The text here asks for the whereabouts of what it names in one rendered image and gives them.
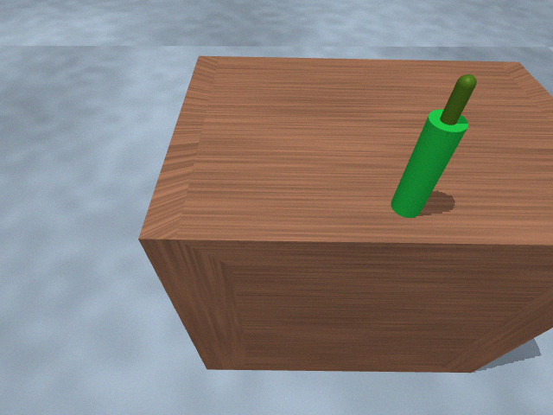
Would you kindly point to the bottle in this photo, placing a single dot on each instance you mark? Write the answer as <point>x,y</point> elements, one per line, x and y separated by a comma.
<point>438,140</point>

